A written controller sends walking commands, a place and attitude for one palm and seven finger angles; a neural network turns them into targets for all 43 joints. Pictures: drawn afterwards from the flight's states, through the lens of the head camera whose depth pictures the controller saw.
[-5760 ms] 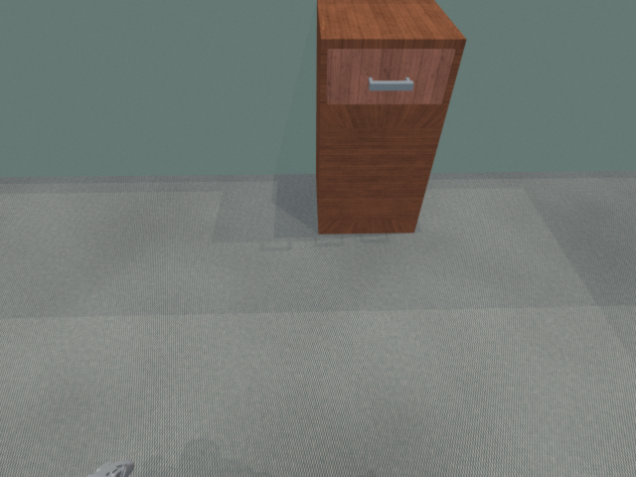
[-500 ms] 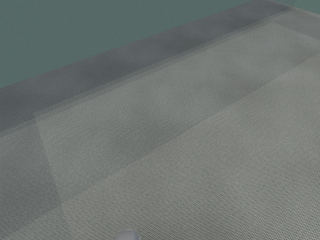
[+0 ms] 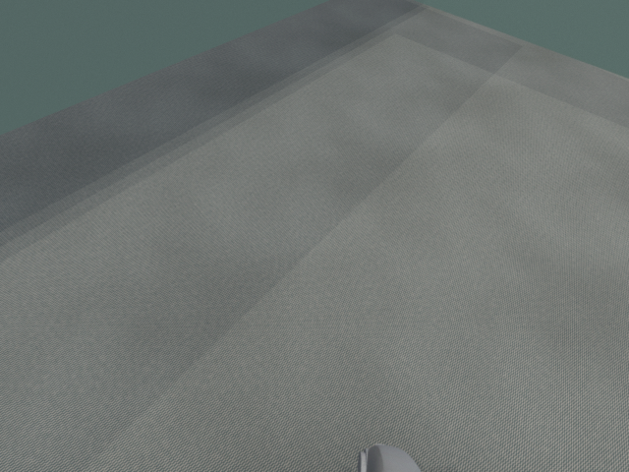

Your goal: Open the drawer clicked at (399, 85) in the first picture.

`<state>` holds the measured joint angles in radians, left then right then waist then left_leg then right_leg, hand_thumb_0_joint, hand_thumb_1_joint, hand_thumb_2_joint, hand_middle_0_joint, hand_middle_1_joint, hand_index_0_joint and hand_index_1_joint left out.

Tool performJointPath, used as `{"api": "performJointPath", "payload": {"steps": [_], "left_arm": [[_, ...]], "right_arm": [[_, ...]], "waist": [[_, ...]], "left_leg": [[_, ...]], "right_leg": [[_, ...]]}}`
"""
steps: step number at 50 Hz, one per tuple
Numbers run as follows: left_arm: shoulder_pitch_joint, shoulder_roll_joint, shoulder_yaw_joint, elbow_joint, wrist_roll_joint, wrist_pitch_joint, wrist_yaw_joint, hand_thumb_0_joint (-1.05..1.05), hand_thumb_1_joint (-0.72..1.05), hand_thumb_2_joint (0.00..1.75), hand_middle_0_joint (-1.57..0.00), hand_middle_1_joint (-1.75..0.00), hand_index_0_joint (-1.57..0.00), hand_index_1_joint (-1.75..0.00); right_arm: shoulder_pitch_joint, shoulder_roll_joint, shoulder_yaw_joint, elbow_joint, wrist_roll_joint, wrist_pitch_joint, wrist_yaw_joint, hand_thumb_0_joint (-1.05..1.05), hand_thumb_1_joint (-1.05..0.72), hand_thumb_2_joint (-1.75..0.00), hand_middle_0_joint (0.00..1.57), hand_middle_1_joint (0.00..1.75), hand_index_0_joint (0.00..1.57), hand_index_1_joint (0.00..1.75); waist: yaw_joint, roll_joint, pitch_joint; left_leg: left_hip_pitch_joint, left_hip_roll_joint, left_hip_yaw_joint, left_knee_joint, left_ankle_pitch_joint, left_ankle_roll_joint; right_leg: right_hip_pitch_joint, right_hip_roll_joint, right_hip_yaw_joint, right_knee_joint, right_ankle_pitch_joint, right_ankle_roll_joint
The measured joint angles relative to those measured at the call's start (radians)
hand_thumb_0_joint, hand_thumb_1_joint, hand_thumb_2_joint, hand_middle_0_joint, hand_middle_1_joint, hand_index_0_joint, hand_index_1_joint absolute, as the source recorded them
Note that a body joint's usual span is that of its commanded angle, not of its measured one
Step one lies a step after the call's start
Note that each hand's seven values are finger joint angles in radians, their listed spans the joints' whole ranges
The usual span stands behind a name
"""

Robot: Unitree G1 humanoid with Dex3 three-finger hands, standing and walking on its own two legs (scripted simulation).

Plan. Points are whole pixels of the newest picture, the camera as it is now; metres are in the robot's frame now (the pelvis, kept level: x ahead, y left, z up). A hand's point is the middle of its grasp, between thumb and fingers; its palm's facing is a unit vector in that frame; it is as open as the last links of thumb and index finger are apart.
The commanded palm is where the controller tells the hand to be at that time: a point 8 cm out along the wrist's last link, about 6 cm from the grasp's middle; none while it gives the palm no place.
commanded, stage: walk to a spot facing it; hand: left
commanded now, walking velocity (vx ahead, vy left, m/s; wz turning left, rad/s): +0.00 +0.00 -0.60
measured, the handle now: out of the picture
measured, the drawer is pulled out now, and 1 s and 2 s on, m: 0.00 0.00 0.00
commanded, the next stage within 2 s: turn to face it in 0.16 s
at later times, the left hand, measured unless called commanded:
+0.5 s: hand (262, 391) +0.26 +0.09 -0.16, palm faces -0.21 -0.96 -0.19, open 7.4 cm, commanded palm none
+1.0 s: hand (171, 442) +0.18 +0.22 -0.17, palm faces +0.16 -0.95 -0.26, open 7.4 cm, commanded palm none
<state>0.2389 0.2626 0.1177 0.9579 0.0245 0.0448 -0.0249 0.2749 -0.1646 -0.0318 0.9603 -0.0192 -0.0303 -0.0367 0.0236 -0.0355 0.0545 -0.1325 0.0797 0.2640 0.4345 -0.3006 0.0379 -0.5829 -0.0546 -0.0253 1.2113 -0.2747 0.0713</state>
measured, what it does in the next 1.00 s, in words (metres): walks ahead: right foot, then left foot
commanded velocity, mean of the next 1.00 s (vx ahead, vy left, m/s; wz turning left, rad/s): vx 0.00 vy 0.00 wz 0.32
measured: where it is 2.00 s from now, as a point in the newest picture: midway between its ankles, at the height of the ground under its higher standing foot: outside the picture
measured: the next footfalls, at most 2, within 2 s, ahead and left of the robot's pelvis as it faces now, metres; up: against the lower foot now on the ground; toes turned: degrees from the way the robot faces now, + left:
right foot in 0.26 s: +0.12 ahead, -0.14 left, +0.00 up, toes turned -17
left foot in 0.66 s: +0.19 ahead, +0.07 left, +0.00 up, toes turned +7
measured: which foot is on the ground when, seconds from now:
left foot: down 0.00-0.26, up 0.28-0.64, down 0.66-1.00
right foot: up 0.00-0.24, down 0.26-0.68, up 0.70-1.00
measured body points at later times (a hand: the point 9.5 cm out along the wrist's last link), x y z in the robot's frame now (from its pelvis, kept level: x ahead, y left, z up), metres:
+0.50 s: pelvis +0.10 -0.04 -0.01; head +0.12 -0.06 +0.44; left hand +0.27 +0.14 -0.14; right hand +0.07 -0.28 -0.17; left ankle +0.12 +0.11 -0.69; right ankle +0.09 -0.13 -0.74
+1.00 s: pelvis +0.13 -0.01 +0.00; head +0.17 +0.01 +0.45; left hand +0.17 +0.27 -0.15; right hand +0.20 -0.26 -0.14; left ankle +0.15 +0.07 -0.74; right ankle +0.10 -0.20 -0.66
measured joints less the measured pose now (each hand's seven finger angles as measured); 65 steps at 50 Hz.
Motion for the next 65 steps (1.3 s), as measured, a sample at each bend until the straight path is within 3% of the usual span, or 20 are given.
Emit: {"api": "performJointPath", "payload": {"steps": [4, 8, 12, 13, 14, 16, 19, 24, 32, 33, 34, 35, 37, 41, 45, 51, 57, 61, 62, 65], "left_arm": [[-0.058, -0.004, -0.004, -0.019, 0.002, 0.016, -0.001, 0.01, 0.91, 0.90, -0.20, -0.30, -0.19, -0.30], [-0.114, -0.024, -0.020, -0.036, 0.001, 0.020, -0.004, 0.01, 0.91, 0.90, -0.20, -0.30, -0.19, -0.30], [-0.152, -0.044, -0.041, -0.064, 0.001, -0.002, -0.005, 0.01, 0.91, 0.90, -0.20, -0.30, -0.19, -0.30], [-0.158, -0.044, -0.047, -0.071, 0.003, -0.020, -0.005, 0.01, 0.91, 0.90, -0.20, -0.30, -0.20, -0.30], [-0.165, -0.047, -0.052, -0.075, 0.001, -0.037, 0.000, 0.01, 0.91, 0.90, -0.20, -0.30, -0.20, -0.30], [-0.173, -0.057, -0.064, -0.075, -0.009, -0.056, 0.015, 0.01, 0.91, 0.90, -0.20, -0.30, -0.20, -0.30], [-0.158, -0.080, -0.079, -0.057, -0.014, -0.053, 0.036, 0.01, 0.91, 0.90, -0.20, -0.30, -0.20, -0.30], [-0.127, -0.119, -0.106, -0.011, -0.010, -0.050, 0.040, 0.01, 0.91, 0.90, -0.20, -0.30, -0.20, -0.30], [-0.108, -0.125, -0.089, -0.017, -0.005, -0.044, 0.041, 0.00, 0.91, 0.90, -0.21, -0.30, -0.21, -0.30], [-0.102, -0.118, -0.084, -0.017, -0.006, -0.041, 0.042, 0.00, 0.91, 0.90, -0.21, -0.30, -0.21, -0.30], [-0.095, -0.106, -0.077, -0.016, -0.009, -0.035, 0.043, 0.00, 0.91, 0.90, -0.21, -0.30, -0.21, -0.30], [-0.088, -0.093, -0.068, -0.013, -0.013, -0.026, 0.045, 0.00, 0.91, 0.90, -0.21, -0.30, -0.21, -0.30], [-0.075, -0.071, -0.055, -0.005, -0.013, -0.005, 0.050, 0.00, 0.91, 0.90, -0.21, -0.30, -0.20, -0.30], [-0.064, -0.040, -0.035, 0.014, -0.007, 0.011, 0.043, 0.01, 0.91, 0.90, -0.20, -0.30, -0.20, -0.30], [-0.054, -0.014, -0.027, 0.010, -0.009, 0.007, 0.040, 0.01, 0.91, 0.90, -0.20, -0.30, -0.20, -0.30], [-0.067, 0.000, -0.025, -0.004, -0.011, 0.013, 0.043, 0.01, 0.91, 0.90, -0.20, -0.30, -0.20, -0.30], [-0.106, -0.025, -0.042, -0.038, -0.017, 0.010, 0.042, 0.01, 0.91, 0.90, -0.20, -0.30, -0.20, -0.30], [-0.115, -0.054, -0.060, -0.069, -0.023, -0.006, 0.039, 0.01, 0.91, 0.90, -0.20, -0.30, -0.20, -0.30], [-0.108, -0.058, -0.064, -0.080, -0.022, -0.015, 0.038, 0.01, 0.91, 0.90, -0.20, -0.30, -0.20, -0.30], [-0.087, -0.085, -0.083, -0.088, -0.011, -0.024, 0.042, 0.01, 0.91, 0.90, -0.20, -0.30, -0.20, -0.30]], "right_arm": [[0.051, -0.010, -0.010, 0.032, -0.005, 0.010, 0.001, 0.00, -0.92, -0.90, 0.20, 0.30, 0.20, 0.30], [0.082, -0.019, -0.019, 0.052, -0.012, 0.021, 0.008, 0.00, -0.92, -0.90, 0.20, 0.30, 0.20, 0.29], [0.103, -0.029, -0.029, 0.060, -0.009, 0.032, 0.019, 0.00, -0.91, -0.90, 0.20, 0.30, 0.20, 0.29], [0.110, -0.029, -0.030, 0.059, -0.004, 0.037, 0.024, 0.00, -0.91, -0.90, 0.20, 0.30, 0.20, 0.29], [0.102, -0.031, -0.030, 0.060, 0.001, 0.048, 0.027, 0.00, -0.91, -0.90, 0.20, 0.30, 0.20, 0.29], [0.074, -0.034, -0.027, 0.057, 0.009, 0.068, 0.021, 0.01, -0.91, -0.90, 0.20, 0.30, 0.20, 0.29], [0.035, -0.034, -0.022, 0.051, 0.006, 0.077, 0.015, 0.01, -0.91, -0.90, 0.20, 0.30, 0.20, 0.29], [0.001, -0.021, -0.012, 0.031, 0.003, 0.067, 0.015, 0.00, -0.91, -0.90, 0.19, 0.30, 0.20, 0.29], [-0.015, 0.000, -0.015, 0.037, 0.001, 0.079, 0.034, 0.00, -0.92, -0.90, 0.20, 0.30, 0.20, 0.29], [-0.016, -0.002, -0.018, 0.031, 0.000, 0.077, 0.038, 0.00, -0.92, -0.90, 0.20, 0.30, 0.20, 0.29], [-0.018, -0.001, -0.020, 0.025, -0.003, 0.073, 0.040, 0.00, -0.92, -0.90, 0.20, 0.30, 0.20, 0.29], [-0.023, 0.000, -0.022, 0.017, -0.006, 0.066, 0.042, 0.00, -0.92, -0.90, 0.20, 0.30, 0.20, 0.29], [-0.033, -0.002, -0.022, 0.000, -0.010, 0.053, 0.040, 0.00, -0.92, -0.90, 0.20, 0.30, 0.20, 0.29], [-0.038, -0.010, -0.021, -0.019, -0.010, 0.042, 0.025, 0.00, -0.91, -0.90, 0.20, 0.30, 0.20, 0.29], [-0.033, -0.016, -0.020, -0.019, -0.004, 0.038, 0.023, 0.00, -0.91, -0.90, 0.20, 0.30, 0.20, 0.30], [-0.026, -0.024, -0.026, -0.018, -0.003, 0.048, 0.032, 0.00, -0.91, -0.90, 0.20, 0.30, 0.20, 0.30], [-0.040, -0.048, -0.040, -0.025, -0.008, 0.065, 0.040, 0.00, -0.90, -0.90, 0.20, 0.30, 0.20, 0.30], [-0.051, -0.076, -0.056, -0.037, -0.009, 0.079, 0.044, 0.00, -0.90, -0.90, 0.20, 0.30, 0.20, 0.30], [-0.048, -0.082, -0.060, -0.043, -0.006, 0.084, 0.045, 0.00, -0.90, -0.90, 0.20, 0.30, 0.20, 0.30], [-0.055, -0.106, -0.078, -0.039, -0.007, 0.101, 0.045, 0.00, -0.91, -0.90, 0.20, 0.30, 0.20, 0.30]], "waist": [[-0.027, 0.004, 0.010], [-0.056, 0.019, 0.030], [-0.077, 0.044, 0.045], [-0.079, 0.046, 0.045], [-0.077, 0.051, 0.051], [-0.083, 0.056, 0.065], [-0.082, 0.064, 0.047], [-0.095, 0.080, -0.008], [-0.051, 0.039, -0.011], [-0.049, 0.033, -0.009], [-0.047, 0.016, -0.008], [-0.044, -0.001, -0.006], [-0.040, -0.008, 0.002], [-0.040, 0.005, 0.017], [-0.032, 0.016, 0.016], [-0.039, 0.024, -0.003], [-0.058, 0.041, -0.010], [-0.066, 0.068, -0.014], [-0.063, 0.070, -0.022], [-0.057, 0.096, -0.022]], "left_leg": [[0.030, 0.006, 0.052, 0.009, -0.040, -0.007], [0.052, 0.023, 0.106, 0.046, -0.094, -0.027], [0.051, 0.071, 0.155, 0.160, -0.177, -0.063], [0.019, 0.095, 0.149, 0.254, -0.194, -0.074], [-0.040, 0.105, 0.097, 0.398, -0.227, -0.092], [-0.159, 0.072, -0.050, 0.654, -0.274, -0.102], [-0.278, 0.043, -0.169, 0.806, -0.207, -0.103], [-0.330, 0.036, -0.231, 0.624, -0.098, -0.106], [-0.251, 0.009, -0.153, 0.347, -0.062, -0.104], [-0.229, 0.004, -0.143, 0.296, -0.028, -0.098], [-0.221, -0.014, -0.135, 0.274, -0.039, -0.050], [-0.232, -0.030, -0.133, 0.279, -0.048, -0.012], [-0.241, -0.042, -0.134, 0.272, -0.046, 0.027], [-0.217, -0.066, -0.159, 0.157, 0.025, 0.035], [-0.186, -0.086, -0.193, 0.051, 0.089, 0.038], [-0.170, -0.108, -0.261, 0.006, 0.126, 0.027], [-0.194, -0.128, -0.333, 0.024, 0.141, -0.001], [-0.231, -0.143, -0.384, 0.068, 0.138, -0.034], [-0.250, -0.153, -0.393, 0.096, 0.129, -0.044], [-0.346, -0.157, -0.370, 0.364, -0.086, -0.069]], "right_leg": [[0.001, -0.017, -0.028, -0.093, 0.017, 0.009], [0.060, -0.018, -0.070, -0.288, -0.026, -0.004], [0.163, 0.017, -0.105, -0.509, -0.024, -0.044], [0.192, 0.027, -0.107, -0.556, 0.014, -0.077], [0.184, 0.037, -0.102, -0.534, 0.000, -0.107], [0.197, 0.046, -0.094, -0.512, -0.040, -0.137], [0.256, 0.057, -0.085, -0.575, -0.034, -0.132], [0.337, 0.054, -0.109, -0.675, -0.013, -0.125], [0.379, 0.000, -0.211, -0.619, -0.088, -0.087], [0.373, -0.009, -0.224, -0.592, -0.106, -0.078], [0.357, -0.030, -0.230, -0.554, -0.129, -0.068], [0.326, -0.043, -0.212, -0.490, -0.181, -0.049], [0.240, -0.030, -0.138, -0.301, -0.271, -0.027], [0.116, -0.018, -0.041, -0.065, -0.183, 0.000], [0.077, -0.028, 0.011, -0.045, -0.106, 0.026], [0.106, -0.031, 0.039, -0.147, -0.101, 0.048], [0.167, 0.000, 0.034, -0.323, -0.145, 0.039], [0.257, 0.033, 0.021, -0.533, -0.102, 0.018], [0.293, 0.032, 0.015, -0.622, -0.067, 0.000], [0.307, 0.026, -0.028, -0.625, -0.041, -0.082]]}}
